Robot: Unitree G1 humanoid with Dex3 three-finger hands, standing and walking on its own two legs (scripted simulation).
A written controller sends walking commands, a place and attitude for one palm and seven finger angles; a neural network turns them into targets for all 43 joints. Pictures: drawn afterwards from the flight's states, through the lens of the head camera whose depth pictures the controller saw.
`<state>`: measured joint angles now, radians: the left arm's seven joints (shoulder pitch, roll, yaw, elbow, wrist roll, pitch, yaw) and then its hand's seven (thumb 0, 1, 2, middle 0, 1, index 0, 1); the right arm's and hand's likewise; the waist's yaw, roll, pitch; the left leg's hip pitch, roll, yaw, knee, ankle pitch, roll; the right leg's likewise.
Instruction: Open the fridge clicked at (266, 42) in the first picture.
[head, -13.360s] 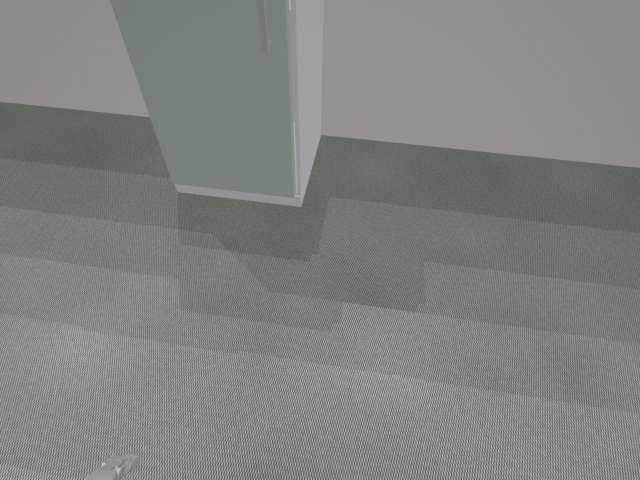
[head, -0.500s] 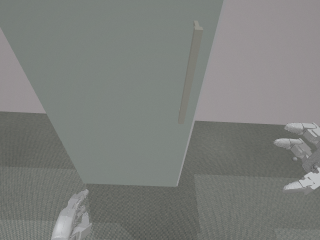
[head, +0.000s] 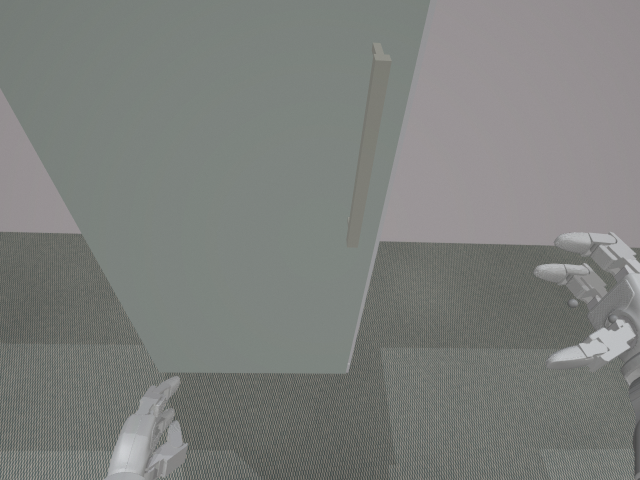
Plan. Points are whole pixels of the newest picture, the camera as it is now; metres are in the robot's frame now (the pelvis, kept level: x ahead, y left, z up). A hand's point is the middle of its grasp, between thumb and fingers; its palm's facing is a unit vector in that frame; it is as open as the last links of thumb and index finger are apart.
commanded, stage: move the hooked fingers beside the handle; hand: right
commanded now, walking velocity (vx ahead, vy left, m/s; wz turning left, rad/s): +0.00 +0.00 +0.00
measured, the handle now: (362, 160) +0.53 -0.05 +0.14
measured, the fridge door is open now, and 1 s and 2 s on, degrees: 0 0 0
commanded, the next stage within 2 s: none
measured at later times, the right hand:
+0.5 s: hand (500, 256) +0.35 -0.21 +0.14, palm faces +0.00 +1.00 -0.02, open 14.0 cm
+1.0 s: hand (450, 220) +0.42 -0.16 +0.13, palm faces -0.03 +1.00 +0.00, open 14.0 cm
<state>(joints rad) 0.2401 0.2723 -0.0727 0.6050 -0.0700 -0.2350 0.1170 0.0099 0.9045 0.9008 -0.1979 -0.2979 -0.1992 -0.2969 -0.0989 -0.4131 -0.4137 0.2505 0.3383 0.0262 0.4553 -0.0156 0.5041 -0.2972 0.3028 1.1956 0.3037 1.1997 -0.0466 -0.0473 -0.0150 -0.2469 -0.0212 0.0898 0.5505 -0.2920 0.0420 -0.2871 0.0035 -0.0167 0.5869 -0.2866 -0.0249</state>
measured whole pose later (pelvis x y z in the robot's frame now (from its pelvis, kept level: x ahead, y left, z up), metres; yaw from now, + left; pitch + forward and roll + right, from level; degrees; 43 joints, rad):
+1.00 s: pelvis +0.01 +0.00 +0.00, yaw +1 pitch +4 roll +0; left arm 0.29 0.27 -0.05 0.65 -0.06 -0.11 0.07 0.01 0.91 0.90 -0.20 -0.30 -0.20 -0.30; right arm -0.53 -0.31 -0.24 0.60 0.21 -0.03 0.20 -0.02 0.50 -0.30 0.30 1.20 0.30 1.20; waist 0.03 -0.03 -0.03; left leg -0.34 -0.02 0.07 0.59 -0.31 0.05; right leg -0.36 0.00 -0.04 0.59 -0.30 -0.02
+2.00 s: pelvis +0.01 +0.00 -0.01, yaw +2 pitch +9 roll +0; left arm 0.37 0.27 -0.02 0.67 -0.03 -0.06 0.02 0.00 0.91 0.90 -0.20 -0.30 -0.20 -0.30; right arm -0.84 -0.29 -0.26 1.04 0.13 -0.25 0.10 -0.02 0.50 -0.30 0.30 1.20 0.31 1.20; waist 0.09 -0.02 -0.07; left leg -0.49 -0.03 0.05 0.65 -0.32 0.05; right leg -0.51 -0.01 -0.05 0.67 -0.32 -0.02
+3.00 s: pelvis +0.01 +0.00 -0.01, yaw +3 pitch +9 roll +0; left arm 0.37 0.25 -0.02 0.67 -0.01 -0.06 0.00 0.00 0.91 0.90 -0.20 -0.30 -0.20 -0.30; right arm -0.84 -0.21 -0.22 1.00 0.09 -0.24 -0.03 -0.02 0.50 -0.30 0.30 1.20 0.30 1.20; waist 0.10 -0.03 -0.07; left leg -0.50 -0.03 0.05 0.67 -0.33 0.05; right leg -0.51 -0.01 -0.06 0.68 -0.33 -0.02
